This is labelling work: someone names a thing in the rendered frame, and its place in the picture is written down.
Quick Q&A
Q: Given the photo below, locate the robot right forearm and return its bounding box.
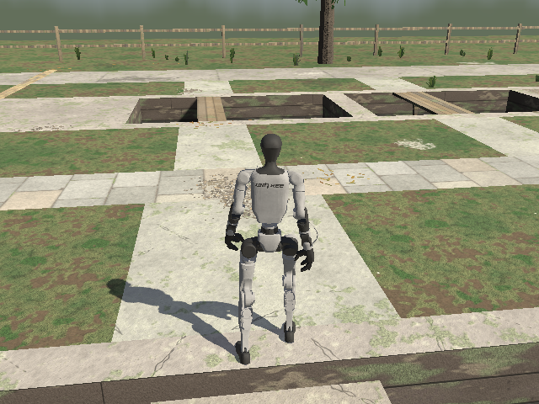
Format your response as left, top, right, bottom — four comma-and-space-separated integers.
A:
297, 207, 313, 251

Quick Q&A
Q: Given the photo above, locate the robot right hand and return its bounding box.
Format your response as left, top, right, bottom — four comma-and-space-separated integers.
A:
294, 248, 314, 272

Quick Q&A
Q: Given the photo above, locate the humanoid robot torso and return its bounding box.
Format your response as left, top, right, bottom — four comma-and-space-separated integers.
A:
250, 166, 290, 253

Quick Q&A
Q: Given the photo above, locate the robot right thigh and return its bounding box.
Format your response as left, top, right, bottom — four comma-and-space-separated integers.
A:
281, 234, 298, 290

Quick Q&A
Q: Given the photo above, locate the right robot upper arm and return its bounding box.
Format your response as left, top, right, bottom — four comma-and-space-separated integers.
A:
288, 171, 306, 220

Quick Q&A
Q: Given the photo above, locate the robot left forearm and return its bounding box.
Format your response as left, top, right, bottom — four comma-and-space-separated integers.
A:
226, 202, 241, 236

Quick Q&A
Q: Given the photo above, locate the left robot upper arm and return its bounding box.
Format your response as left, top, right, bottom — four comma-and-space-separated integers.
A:
232, 169, 253, 215

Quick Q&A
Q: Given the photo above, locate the robot left hand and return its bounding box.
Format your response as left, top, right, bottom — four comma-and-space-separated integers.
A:
225, 233, 244, 251

